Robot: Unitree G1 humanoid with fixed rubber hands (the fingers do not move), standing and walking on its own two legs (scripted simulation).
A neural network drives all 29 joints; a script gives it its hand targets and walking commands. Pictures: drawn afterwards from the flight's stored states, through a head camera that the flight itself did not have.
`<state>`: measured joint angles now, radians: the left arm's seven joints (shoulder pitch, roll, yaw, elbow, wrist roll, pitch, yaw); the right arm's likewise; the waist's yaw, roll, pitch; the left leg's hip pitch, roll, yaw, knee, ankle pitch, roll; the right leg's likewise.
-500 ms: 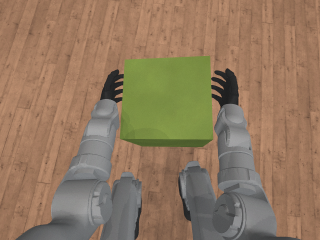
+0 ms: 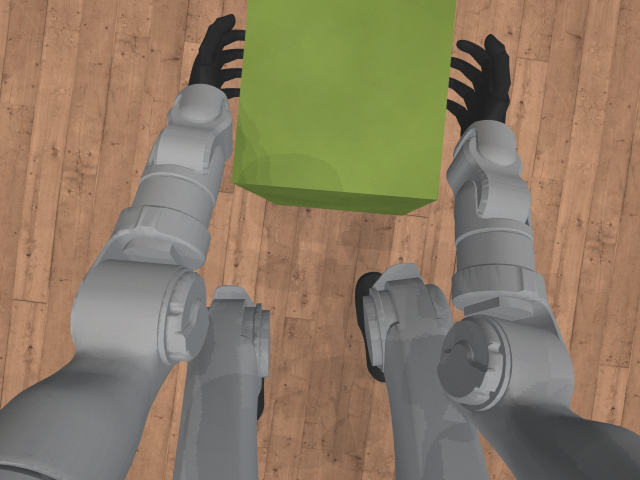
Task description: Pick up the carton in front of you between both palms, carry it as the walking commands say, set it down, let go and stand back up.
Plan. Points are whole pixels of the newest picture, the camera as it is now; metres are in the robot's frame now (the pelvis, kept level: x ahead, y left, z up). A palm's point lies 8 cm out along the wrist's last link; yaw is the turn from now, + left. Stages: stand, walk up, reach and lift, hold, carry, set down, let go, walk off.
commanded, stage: set down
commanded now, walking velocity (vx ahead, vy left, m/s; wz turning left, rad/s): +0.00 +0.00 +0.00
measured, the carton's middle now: (343, 128) +0.50 -0.09 -0.22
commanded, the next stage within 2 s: none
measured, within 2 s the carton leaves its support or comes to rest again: rests again in 1.30 s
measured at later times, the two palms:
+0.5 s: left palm (229, 103) +0.54 +0.06 -0.20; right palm (467, 121) +0.48 -0.23 -0.17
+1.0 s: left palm (240, 99) +0.55 +0.04 -0.21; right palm (476, 135) +0.47 -0.25 -0.20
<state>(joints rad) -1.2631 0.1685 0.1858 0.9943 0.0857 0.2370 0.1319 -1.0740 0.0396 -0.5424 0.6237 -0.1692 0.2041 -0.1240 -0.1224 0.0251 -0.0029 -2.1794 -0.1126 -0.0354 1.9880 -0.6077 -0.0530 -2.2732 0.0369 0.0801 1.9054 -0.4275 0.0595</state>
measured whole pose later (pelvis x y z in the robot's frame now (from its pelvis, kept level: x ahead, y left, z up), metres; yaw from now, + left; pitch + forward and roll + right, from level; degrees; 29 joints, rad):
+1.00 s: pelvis +0.00 +0.01 -0.05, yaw -3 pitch +42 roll -3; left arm -1.45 0.16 0.19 1.14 0.16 0.14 0.04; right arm -1.22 -0.18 -0.59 0.94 -0.11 0.14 -0.01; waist -0.13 -0.01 0.18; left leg -2.28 -0.13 -0.05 2.19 -0.64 -0.03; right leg -2.34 0.04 0.06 2.06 -0.45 0.09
